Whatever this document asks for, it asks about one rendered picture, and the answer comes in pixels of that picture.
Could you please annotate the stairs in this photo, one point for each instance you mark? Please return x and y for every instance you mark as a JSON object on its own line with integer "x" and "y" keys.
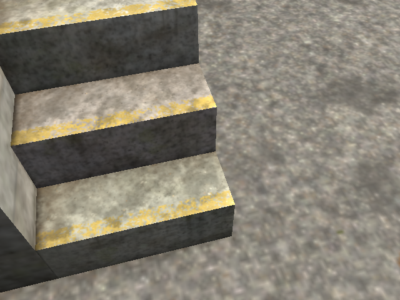
{"x": 115, "y": 125}

